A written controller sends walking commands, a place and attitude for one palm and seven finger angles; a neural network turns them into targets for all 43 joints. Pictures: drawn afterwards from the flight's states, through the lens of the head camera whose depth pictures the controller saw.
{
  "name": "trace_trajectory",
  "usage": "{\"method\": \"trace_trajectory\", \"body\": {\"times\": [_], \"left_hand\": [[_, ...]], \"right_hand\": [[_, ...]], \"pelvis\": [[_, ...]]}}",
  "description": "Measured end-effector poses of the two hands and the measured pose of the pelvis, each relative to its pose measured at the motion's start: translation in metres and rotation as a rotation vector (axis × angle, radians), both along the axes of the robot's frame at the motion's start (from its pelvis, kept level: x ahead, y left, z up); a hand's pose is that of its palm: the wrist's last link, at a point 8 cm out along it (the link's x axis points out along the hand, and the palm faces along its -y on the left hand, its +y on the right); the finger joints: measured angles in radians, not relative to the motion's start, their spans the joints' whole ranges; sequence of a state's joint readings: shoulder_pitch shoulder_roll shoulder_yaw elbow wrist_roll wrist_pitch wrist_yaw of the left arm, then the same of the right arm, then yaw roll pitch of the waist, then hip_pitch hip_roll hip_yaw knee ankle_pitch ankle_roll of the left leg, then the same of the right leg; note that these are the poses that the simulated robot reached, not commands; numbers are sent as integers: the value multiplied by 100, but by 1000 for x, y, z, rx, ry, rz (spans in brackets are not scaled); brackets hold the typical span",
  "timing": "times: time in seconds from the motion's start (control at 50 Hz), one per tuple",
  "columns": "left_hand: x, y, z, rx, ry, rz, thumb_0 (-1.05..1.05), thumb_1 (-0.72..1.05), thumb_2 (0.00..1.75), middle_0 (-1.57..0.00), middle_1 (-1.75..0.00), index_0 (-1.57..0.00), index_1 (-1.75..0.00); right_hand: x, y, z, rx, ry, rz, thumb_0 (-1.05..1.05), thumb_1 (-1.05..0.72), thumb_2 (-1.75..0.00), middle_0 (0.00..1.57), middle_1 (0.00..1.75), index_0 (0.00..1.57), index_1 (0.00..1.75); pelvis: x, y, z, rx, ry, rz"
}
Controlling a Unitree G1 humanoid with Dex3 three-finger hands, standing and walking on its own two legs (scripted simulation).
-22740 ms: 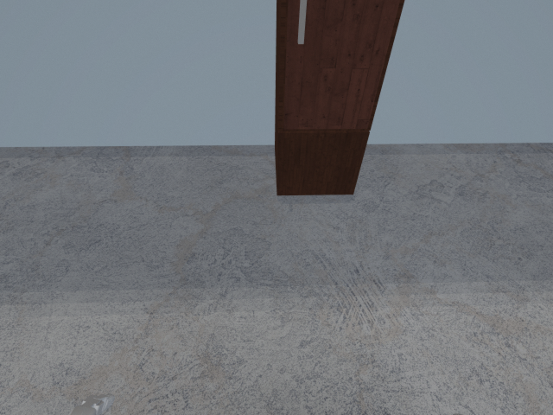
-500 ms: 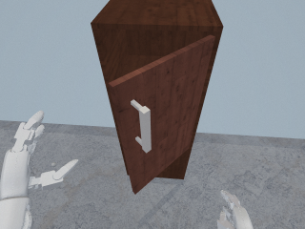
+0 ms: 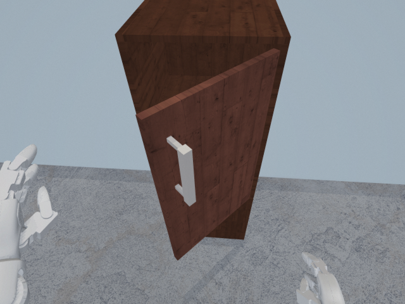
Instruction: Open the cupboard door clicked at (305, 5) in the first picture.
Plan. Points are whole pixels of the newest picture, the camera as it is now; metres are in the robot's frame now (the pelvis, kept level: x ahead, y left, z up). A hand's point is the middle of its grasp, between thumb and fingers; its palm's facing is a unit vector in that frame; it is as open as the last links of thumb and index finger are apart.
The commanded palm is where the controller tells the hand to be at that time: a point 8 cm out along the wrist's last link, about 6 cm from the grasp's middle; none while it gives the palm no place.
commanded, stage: draw the hand back to the body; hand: left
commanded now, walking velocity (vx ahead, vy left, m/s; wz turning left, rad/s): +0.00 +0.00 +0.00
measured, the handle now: (181, 172) +0.33 +0.09 +0.10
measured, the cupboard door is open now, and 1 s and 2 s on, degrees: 46 46 46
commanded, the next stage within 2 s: step back with the hand held close in 0.12 s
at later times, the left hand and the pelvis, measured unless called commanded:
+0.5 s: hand (48, 229) +0.17 +0.26 +0.14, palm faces +0.34 -0.79 -0.51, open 7.4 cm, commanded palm +0.11 +0.31 +0.17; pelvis -0.04 +0.01 +0.00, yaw -1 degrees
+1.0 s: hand out of the picture +0.08 +0.28 +0.15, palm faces +0.44 -0.77 -0.46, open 7.4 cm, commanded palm +0.01 +0.32 +0.17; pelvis -0.13 +0.02 -0.03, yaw +0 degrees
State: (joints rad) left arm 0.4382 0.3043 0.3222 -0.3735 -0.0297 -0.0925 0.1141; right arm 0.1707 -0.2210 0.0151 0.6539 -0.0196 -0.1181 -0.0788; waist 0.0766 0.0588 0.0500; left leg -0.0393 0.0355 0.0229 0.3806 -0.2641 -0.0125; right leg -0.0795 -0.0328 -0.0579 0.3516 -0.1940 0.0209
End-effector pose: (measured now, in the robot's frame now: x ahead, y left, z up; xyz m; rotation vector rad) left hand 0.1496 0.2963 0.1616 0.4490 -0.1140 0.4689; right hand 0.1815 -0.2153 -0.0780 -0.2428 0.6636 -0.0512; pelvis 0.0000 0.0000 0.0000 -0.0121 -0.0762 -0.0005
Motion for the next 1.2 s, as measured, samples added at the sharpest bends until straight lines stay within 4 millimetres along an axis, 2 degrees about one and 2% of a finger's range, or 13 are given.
{"method": "trace_trajectory", "body": {"times": [0.26, 0.36, 0.54, 0.74, 0.88, 1.0, 1.1, 1.2], "left_hand": [[-9, -2, 6, 18, -21, 7, 2, 89, 90, -21, -30, -21, -30], [-9, 5, 15, 90, -30, -16, 2, 89, 90, -21, -30, -21, -30], [-19, 2, -1, 123, 87, -135, 2, 89, 90, -21, -30, -21, -30], [-59, 21, 9, 205, -17, -123, 2, 89, 90, -21, -30, -21, -30], [-95, 19, 5, 196, -91, -77, 2, 89, 90, -21, -30, -21, -30], [-112, 17, 2, 159, -136, -97, 2, 89, 90, -21, -30, -21, -30], [-127, 22, 10, 210, -145, -114, 2, 89, 90, -21, -30, -21, -30], [-157, 23, 17, 280, -147, -78, 2, 89, 90, -21, -30, -21, -30]], "right_hand": [[-11, -4, -1, 11, -3, -11, 2, -90, -90, 20, 30, 21, 30], [-19, -6, -1, 11, 22, -26, 2, -90, -90, 20, 30, 21, 30], [-47, -16, -2, -35, 66, -114, 2, -90, -90, 20, 30, 21, 30], [-89, -4, -2, -53, 55, -114, 2, -90, -90, 20, 30, 21, 30], [-115, 1, -11, -38, 32, -79, 2, -90, -90, 20, 30, 21, 30], [-145, -1, -15, -68, 51, -84, 2, -90, -90, 20, 30, 21, 30], [-172, -1, -15, -78, 55, -101, 2, -90, -90, 20, 30, 21, 30], [-186, 0, -20, -40, 53, -83, 2, -90, -90, 20, 30, 21, 30]], "pelvis": [[-9, -5, 0, 0, -14, -1], [-18, -5, -1, -8, 31, 2], [-42, 11, -4, 3, 77, -19], [-79, 19, -15, 14, 62, -12], [-103, 16, -25, 4, 44, -1], [-126, 19, -27, -3, 46, 0], [-145, 20, -27, -37, 42, 35], [-157, 9, -29, -19, 86, 41]]}}
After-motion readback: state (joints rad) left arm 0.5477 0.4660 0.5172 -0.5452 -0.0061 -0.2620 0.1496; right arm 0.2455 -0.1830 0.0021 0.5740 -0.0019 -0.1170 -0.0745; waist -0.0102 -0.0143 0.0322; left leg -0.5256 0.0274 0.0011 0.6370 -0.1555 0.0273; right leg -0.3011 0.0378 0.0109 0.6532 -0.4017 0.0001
